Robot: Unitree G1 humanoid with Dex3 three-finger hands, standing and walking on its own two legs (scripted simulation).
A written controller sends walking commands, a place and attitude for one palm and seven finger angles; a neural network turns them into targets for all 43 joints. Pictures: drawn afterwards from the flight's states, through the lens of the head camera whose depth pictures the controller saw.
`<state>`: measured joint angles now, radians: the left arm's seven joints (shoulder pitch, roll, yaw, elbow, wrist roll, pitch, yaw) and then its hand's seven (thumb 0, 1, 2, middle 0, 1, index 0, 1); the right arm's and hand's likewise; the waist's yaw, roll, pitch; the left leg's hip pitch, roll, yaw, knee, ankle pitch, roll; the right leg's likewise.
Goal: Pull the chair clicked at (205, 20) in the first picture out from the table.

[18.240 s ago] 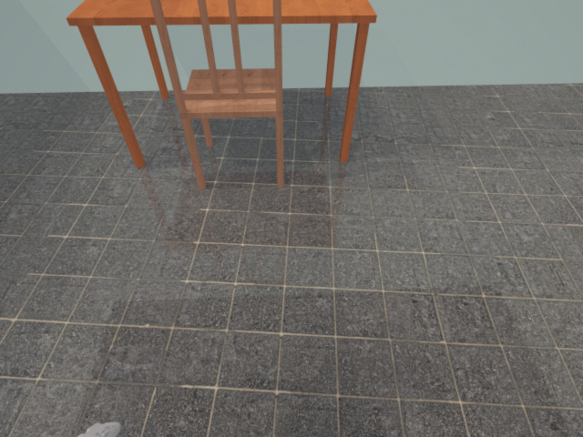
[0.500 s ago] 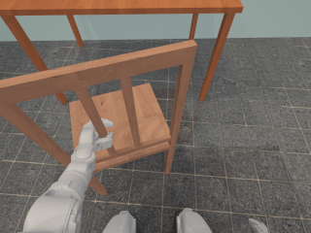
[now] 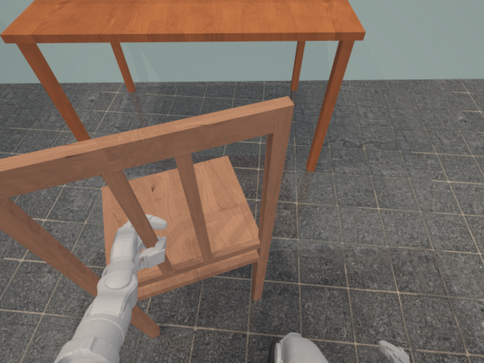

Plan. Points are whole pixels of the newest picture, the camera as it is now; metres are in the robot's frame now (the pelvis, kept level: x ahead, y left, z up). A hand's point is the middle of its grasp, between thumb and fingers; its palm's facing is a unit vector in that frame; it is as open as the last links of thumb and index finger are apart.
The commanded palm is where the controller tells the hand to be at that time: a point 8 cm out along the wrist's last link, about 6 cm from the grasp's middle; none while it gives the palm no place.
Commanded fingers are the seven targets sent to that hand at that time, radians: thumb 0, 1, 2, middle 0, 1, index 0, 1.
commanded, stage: stop walking, hand still on the chair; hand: left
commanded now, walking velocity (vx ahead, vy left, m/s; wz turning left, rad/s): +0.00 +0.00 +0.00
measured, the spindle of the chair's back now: (146, 232) +0.35 +0.18 -0.03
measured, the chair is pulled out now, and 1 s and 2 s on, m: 0.54 0.58 0.58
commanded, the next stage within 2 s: open the thumb and straighten the fingers in 0.60 s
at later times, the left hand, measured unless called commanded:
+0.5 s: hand (157, 267) +0.28 +0.16 -0.05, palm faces +0.12 -0.97 -0.20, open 5.5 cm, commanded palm +0.26 +0.21 -0.03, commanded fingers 0.00 0.90 0.90 -0.50 -1.45 -0.50 -1.45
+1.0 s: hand (154, 266) +0.29 +0.16 -0.05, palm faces +0.12 -0.97 -0.20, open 9.5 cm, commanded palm +0.26 +0.21 -0.03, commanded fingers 0.00 -0.55 0.20 -0.35 -1.01 -0.35 -1.01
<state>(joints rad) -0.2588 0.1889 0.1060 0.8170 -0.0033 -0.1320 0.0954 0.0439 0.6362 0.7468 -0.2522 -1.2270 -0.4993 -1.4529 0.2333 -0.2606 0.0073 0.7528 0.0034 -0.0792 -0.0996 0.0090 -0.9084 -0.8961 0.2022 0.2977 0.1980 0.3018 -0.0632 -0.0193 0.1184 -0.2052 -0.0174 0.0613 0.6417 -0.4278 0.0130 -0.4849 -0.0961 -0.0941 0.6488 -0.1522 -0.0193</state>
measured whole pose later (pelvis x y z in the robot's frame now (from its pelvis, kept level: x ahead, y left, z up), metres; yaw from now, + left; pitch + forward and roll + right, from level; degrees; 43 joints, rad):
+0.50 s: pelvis +0.02 -0.01 +0.02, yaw +0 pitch -2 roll +0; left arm -0.10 0.15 0.03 0.76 -0.03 -0.13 0.12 0.07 0.66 0.73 -0.22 -1.17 -0.50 -1.45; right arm 0.18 -0.22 0.01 0.67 0.02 0.00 -0.10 0.01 -0.91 -0.90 0.20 0.30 0.20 0.30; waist -0.02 0.01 0.07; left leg -0.09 0.02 0.05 0.44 -0.31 -0.01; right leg -0.26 -0.01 -0.04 0.45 -0.16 -0.01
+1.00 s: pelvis +0.01 +0.00 +0.01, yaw +2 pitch +7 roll +1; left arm -0.03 0.17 0.04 0.54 -0.07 -0.06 0.10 0.02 0.03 0.47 -0.33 -1.28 -0.49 -1.41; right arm 0.24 -0.27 -0.01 0.67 0.05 -0.07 -0.03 0.01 -0.91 -0.90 0.20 0.30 0.20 0.30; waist -0.05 0.02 -0.04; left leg -0.39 0.00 0.03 0.65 -0.39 0.00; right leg -0.54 -0.04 -0.05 0.64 -0.22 -0.01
